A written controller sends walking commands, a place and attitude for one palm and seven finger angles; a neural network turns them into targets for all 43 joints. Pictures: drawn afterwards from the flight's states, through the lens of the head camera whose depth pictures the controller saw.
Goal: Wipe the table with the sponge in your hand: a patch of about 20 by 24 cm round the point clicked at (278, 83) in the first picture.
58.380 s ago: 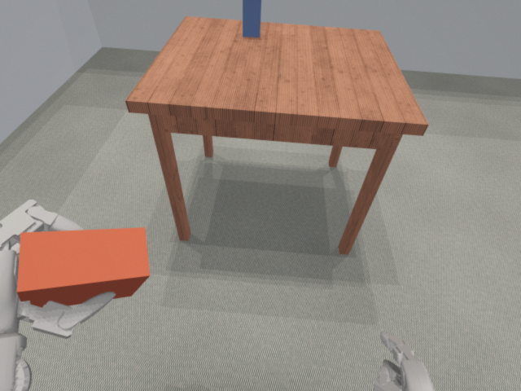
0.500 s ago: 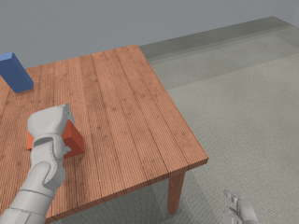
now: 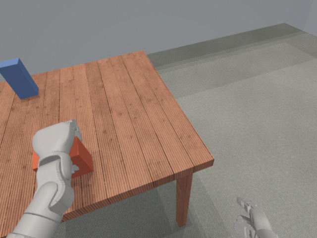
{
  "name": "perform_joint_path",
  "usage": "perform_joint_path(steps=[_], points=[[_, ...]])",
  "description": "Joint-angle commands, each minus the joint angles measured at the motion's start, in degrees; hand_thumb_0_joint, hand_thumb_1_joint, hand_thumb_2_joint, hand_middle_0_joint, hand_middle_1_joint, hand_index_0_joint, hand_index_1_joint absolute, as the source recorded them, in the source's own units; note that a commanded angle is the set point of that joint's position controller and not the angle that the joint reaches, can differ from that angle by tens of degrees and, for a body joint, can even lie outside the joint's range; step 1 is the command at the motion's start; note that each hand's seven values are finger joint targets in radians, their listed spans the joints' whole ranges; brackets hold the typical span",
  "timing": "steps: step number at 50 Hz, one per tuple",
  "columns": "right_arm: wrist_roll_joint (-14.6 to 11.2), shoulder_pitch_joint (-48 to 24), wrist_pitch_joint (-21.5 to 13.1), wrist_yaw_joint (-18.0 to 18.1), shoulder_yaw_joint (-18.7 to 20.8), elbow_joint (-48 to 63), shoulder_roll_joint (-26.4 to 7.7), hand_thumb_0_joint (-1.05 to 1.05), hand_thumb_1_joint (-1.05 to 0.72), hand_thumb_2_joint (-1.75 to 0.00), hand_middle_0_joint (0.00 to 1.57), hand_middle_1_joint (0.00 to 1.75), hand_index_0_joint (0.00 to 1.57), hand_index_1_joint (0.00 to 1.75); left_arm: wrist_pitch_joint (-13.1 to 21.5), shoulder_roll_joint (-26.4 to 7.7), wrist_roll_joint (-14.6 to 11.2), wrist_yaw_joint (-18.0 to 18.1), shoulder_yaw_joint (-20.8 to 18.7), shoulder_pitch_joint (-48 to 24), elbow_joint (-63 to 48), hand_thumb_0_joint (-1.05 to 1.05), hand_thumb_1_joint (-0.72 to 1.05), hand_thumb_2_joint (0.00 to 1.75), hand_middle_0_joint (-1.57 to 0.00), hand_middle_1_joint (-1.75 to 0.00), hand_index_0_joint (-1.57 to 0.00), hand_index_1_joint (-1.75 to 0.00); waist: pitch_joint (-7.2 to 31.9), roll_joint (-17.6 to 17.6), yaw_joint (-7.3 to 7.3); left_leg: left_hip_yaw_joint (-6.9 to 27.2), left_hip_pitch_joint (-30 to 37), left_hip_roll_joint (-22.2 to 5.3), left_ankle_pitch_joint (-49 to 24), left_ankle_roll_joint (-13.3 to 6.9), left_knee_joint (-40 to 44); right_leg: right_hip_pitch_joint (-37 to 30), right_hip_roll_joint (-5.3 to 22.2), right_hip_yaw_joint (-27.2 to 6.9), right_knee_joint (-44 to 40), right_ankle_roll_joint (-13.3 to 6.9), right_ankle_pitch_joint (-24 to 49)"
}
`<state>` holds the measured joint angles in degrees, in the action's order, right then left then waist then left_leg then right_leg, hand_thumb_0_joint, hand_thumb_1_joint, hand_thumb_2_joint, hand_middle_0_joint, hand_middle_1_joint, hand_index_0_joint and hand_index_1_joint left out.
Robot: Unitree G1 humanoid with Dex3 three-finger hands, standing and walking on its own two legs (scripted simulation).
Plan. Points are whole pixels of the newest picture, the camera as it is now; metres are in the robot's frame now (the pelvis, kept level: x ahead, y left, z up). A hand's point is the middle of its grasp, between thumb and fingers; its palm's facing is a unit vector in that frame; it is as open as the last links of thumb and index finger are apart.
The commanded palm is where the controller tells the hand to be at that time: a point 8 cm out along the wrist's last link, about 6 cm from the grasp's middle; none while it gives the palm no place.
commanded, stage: slide back across to the middle lane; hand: left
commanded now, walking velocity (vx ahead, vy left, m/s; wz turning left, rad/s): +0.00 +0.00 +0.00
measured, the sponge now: (68, 164) +0.29 +0.29 +0.02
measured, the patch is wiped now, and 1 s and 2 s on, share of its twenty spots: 1.00 1.00 1.00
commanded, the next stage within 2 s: wipe forward along the middle lane in 0.60 s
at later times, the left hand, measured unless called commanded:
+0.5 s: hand (57, 154) +0.28 +0.29 +0.08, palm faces +0.02 -0.08 -1.00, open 9.8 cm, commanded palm +0.24 +0.31 +0.13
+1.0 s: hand (41, 157) +0.27 +0.33 +0.08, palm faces -0.07 -0.04 -1.00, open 9.8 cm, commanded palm +0.25 +0.34 +0.12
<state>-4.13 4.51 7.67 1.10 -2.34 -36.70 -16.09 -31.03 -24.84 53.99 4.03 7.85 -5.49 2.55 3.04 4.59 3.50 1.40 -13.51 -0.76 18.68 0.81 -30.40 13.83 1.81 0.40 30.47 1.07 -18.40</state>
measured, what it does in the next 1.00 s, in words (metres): stands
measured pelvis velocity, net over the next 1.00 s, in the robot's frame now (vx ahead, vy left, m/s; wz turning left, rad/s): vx -0.01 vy -0.01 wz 0.02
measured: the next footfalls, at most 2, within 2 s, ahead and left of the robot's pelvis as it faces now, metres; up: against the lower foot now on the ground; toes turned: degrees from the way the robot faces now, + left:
none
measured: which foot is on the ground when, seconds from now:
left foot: down 0.00-1.00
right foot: down 0.00-1.00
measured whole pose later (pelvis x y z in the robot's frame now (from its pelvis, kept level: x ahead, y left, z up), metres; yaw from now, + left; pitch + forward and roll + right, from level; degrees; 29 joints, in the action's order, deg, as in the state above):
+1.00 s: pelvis -0.01 -0.01 +0.00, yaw +1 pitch +3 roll +0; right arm -2.5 5.5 4.7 4.8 -0.4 -39.3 -16.6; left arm -13.9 -32.7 51.8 -1.4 -2.9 -6.2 10.9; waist 1.7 4.6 5.1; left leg 3.1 -16.1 -1.4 17.7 1.4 -30.4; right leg 15.5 1.1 2.0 29.6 0.3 -17.4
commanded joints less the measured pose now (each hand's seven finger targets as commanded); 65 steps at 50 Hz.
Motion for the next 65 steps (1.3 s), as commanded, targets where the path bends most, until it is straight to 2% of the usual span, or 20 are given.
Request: perform_joint_path(steps=[1, 2, 5, 6, 7, 10, 11, 14, 16, 17, 21, 27, 31, 33, 38, 46, 54, 59, 61, 65], points=[[0.48, -10.83, -2.73, 0.95, 2.66, 9.13, -7.0, 0.0, -0.9, -0.9, 0.2, 0.3, 0.2, 0.3, 0.3, -12.88, -0.6, -1.88, -7.7, -5.29, -5.14, 0.0, 0.1, 1.3, -1.2, -1.6, -1.2, -1.6, 8.74, -5.1, 1.8, -1.63, 0.29, 2.58, -16.14, -2.99, 4.0, -7.16, -3.47, 1.52, -3.27, -3.84, 16.75], [0.41, -10.64, -2.85, 1.17, 2.4, 9.4, -6.37, 0.0, -0.9, -0.9, 0.2, 0.3, 0.2, 0.3, 0.68, -10.04, -0.6, -2.12, -4.93, -7.11, -5.51, 0.0, 0.1, 1.3, -1.2, -1.6, -1.2, -1.6, 9.1, -5.35, 1.06, -2.06, 0.43, 3.0, -16.56, -3.13, 3.84, -7.77, -3.27, 2.18, -2.95, -3.56, 17.44], [0.62, -10.19, -3.1, 1.39, 2.67, 9.06, -6.4, 0.0, -0.9, -0.9, 0.2, 0.3, 0.2, 0.3, 2.2, -12.21, -0.86, -2.28, -7.3, -5.63, -6.23, 0.0, 0.1, 1.3, -1.2, -1.6, -1.2, -1.6, 8.98, -4.56, 1.6, -2.04, 0.94, 3.07, -17.52, -3.17, 3.97, -8.44, -3.34, 2.14, -3.26, -3.54, 18.74], [0.88, -10.63, -2.99, 1.55, 2.68, 8.88, -6.85, 0.0, -0.9, -0.9, 0.2, 0.3, 0.2, 0.3, 2.4, -16.01, -0.4, -2.16, -10.82, -5.46, -6.07, 0.0, 0.1, 1.3, -1.2, -1.6, -1.2, -1.6, 8.82, -4.56, 2.27, -1.62, 0.69, 2.84, -17.2, -3.06, 4.13, -8.39, -3.56, 1.23, -3.63, -3.81, 17.87], [0.8, -10.57, -3.14, 1.66, 2.49, 9.09, -6.24, 0.0, -0.9, -0.9, 0.2, 0.3, 0.2, 0.3, 2.85, -12.99, -0.42, -2.34, -7.76, -7.12, -6.81, 0.0, 0.1, 1.3, -1.2, -1.6, -1.2, -1.6, 8.75, -4.17, 1.43, -2.14, 1.0, 3.22, -17.31, -3.24, 4.09, -8.53, -3.37, 1.83, -3.61, -3.55, 18.23], [0.88, -9.7, -3.44, 1.75, 2.83, 8.69, -6.4, 0.0, -0.9, -0.9, 0.2, 0.3, 0.2, 0.3, 4.02, -14.19, -0.71, -2.28, -9.55, -4.45, -6.22, 0.0, 0.1, 1.3, -1.2, -1.6, -1.2, -1.6, 7.33, -4.25, 1.79, -2.2, 1.07, 3.16, -18.47, -3.19, 4.05, -8.49, -3.51, 1.91, -3.82, -3.49, 20.03], [1.02, -10.16, -3.27, 1.81, 2.82, 8.52, -6.88, 0.0, -0.9, -0.9, 0.2, 0.3, 0.2, 0.3, 4.31, -17.73, -0.38, -2.2, -12.7, -5.16, -6.49, 0.0, 0.1, 1.3, -1.2, -1.6, -1.2, -1.6, 7.61, -4.18, 2.21, -1.83, 1.04, 2.95, -18.07, -3.08, 4.3, -8.46, -3.76, 1.06, -4.21, -3.84, 19.04], [1.07, -9.16, -3.7, 1.97, 3.13, 8.3, -6.71, 0.0, -0.9, -0.9, 0.2, 0.3, 0.2, 0.3, 5.44, -15.81, -0.54, -2.07, -11.41, -3.86, -5.78, 0.0, 0.1, 1.3, -1.2, -1.6, -1.2, -1.6, 7.2, -4.68, 1.74, -2.42, 1.06, 3.28, -18.84, -3.16, 3.88, -8.73, -3.57, 1.53, -4.06, -3.44, 21.04], [1.25, -9.51, -3.57, 2.07, 3.29, 7.98, -7.19, 0.0, -0.9, -0.9, 0.2, 0.3, 0.2, 0.3, 6.12, -20.14, -0.27, -1.79, -15.64, -2.67, -5.08, 0.0, 0.1, 1.3, -1.2, -1.6, -1.2, -1.6, 7.94, -4.48, 2.64, -2.19, 0.94, 3.24, -19.18, -3.07, 3.87, -9.41, -3.72, 0.48, -4.18, -3.71, 21.16], [1.21, -9.19, -3.76, 2.15, 3.29, 8.23, -6.7, 0.0, -0.9, -0.9, 0.2, 0.3, 0.2, 0.3, 6.49, -17.59, -0.35, -1.8, -13.48, -2.37, -5.35, 0.0, 0.1, 1.3, -1.2, -1.6, -1.2, -1.6, 7.97, -4.79, 2.17, -2.69, 0.86, 3.51, -19.67, -3.17, 3.46, -9.82, -3.44, 1.09, -3.7, -3.36, 22.39], [1.43, -8.91, -3.86, 1.99, 3.66, 8.06, -7.22, 0.0, -0.9, -0.9, 0.2, 0.3, 0.2, 0.3, 7.73, -21.51, -0.36, -1.32, -18.04, 1.54, -5.64, 0.0, 0.1, 1.3, -1.2, -1.6, -1.2, -1.6, 9.54, -4.04, 3.3, -2.22, 0.95, 3.48, -22.26, -2.97, 2.81, -11.2, -3.57, -0.11, -3.19, -3.7, 26.47], [1.29, -8.04, -3.95, 2.17, 3.93, 7.91, -7.06, 0.0, -0.9, -0.9, 0.2, 0.3, 0.2, 0.3, 8.47, -20.69, -1.11, -1.4, -17.45, 2.01, -5.9, 0.0, 0.1, 1.3, -1.2, -1.6, -1.2, -1.6, 8.41, -5.0, 2.22, -2.9, 0.42, 3.57, -22.45, -3.18, 2.26, -10.56, -3.27, 0.74, -2.82, -3.11, 27.82], [1.37, -8.54, -4.02, 2.3, 4.25, 8.0, -7.54, 0.0, -0.9, -0.9, 0.2, 0.3, 0.2, 0.3, 9.93, -25.26, -2.37, -1.81, -22.52, 6.57, -6.9, 0.0, 0.1, 1.3, -1.2, -1.6, -1.2, -1.6, 9.66, -4.61, 3.3, -2.3, 0.72, 3.62, -24.12, -3.19, 1.56, -12.02, -3.22, -0.41, -2.46, -3.24, 31.36], [1.28, -7.28, -4.06, 2.44, 4.4, 7.63, -7.17, 0.0, -0.9, -0.9, 0.2, 0.3, 0.2, 0.3, 10.39, -22.8, -2.44, -2.09, -20.26, 6.46, -5.89, 0.0, 0.1, 1.3, -1.2, -1.6, -1.2, -1.6, 7.71, -5.27, 2.34, -2.85, 0.32, 3.51, -23.26, -3.31, 1.69, -10.46, -3.22, 0.92, -2.67, -2.74, 29.73], [1.55, -6.37, -4.54, 3.11, 4.63, 6.85, -7.67, 0.0, -0.9, -0.9, 0.2, 0.3, 0.2, 0.3, 11.82, -21.79, -1.51, -2.62, -18.1, 0.46, -4.28, 0.0, 0.1, 1.3, -1.2, -1.6, -1.2, -1.6, 5.64, -3.3, 0.89, -2.53, 0.41, 3.41, -21.26, -3.37, 2.18, -6.3, -3.68, 2.01, -3.99, -3.1, 23.77], [1.73, -4.77, -5.11, 4.15, 4.6, 5.32, -8.2, 0.0, -0.9, -0.9, 0.2, 0.3, 0.2, 0.3, 15.52, -24.86, 0.8, -2.78, -19.2, -9.0, 4.75, 0.0, 0.1, 1.3, -1.2, -1.6, -1.2, -1.6, 7.86, -5.65, 0.6, -2.17, -1.04, 3.65, -18.23, -3.16, 2.28, -4.52, -3.97, 1.76, -4.51, -3.57, 19.8], [1.54, -1.5, -4.97, 4.28, 4.95, 4.27, -8.44, 0.0, -0.9, -0.9, 0.2, 0.3, 0.2, 0.3, 19.2, -22.61, 1.71, -2.02, -16.17, -15.1, 14.38, 0.0, 0.1, 1.3, -1.2, -1.6, -1.2, -1.6, 7.95, -6.72, -0.55, -2.53, -3.56, 3.79, -14.45, -2.86, 2.1, -1.6, -3.82, 2.56, -4.34, -3.25, 16.4], [1.31, 0.65, -5.05, 4.59, 5.0, 3.53, -8.83, 0.0, -0.9, -0.9, 0.2, 0.3, 0.2, 0.3, 20.85, -24.45, 3.1, -1.56, -15.68, -22.61, 22.01, 0.0, 0.1, 1.3, -1.2, -1.6, -1.2, -1.6, 6.42, -7.7, -1.61, -2.65, -6.22, 3.93, -9.09, -3.05, 2.05, 1.65, -3.8, 2.27, -4.99, -3.04, 10.21], [1.22, 1.24, -5.01, 4.67, 4.92, 3.24, -9.15, 0.0, -0.9, -0.9, 0.2, 0.3, 0.2, 0.3, 22.11, -28.7, 3.93, -1.34, -18.52, -25.68, 24.83, 0.0, 0.1, 1.3, -1.2, -1.6, -1.2, -1.6, 6.31, -7.71, -1.37, -2.31, -7.43, 3.73, -7.82, -3.04, 2.27, 2.17, -3.92, 1.69, -5.48, -3.34, 8.23], [1.12, 3.49, -4.84, 4.67, 5.42, 2.77, -9.15, 0.0, -0.9, -0.9, 0.2, 0.3, 0.2, 0.3, 24.36, -28.68, 4.39, -1.13, -17.54, -28.14, 29.99, 0.0, 0.1, 1.3, -1.2, -1.6, -1.2, -1.6, 7.94, -7.82, -1.85, -2.61, -9.06, 3.94, -6.26, -3.24, 1.24, 2.4, -3.68, 1.54, -4.88, -3.09, 7.54]])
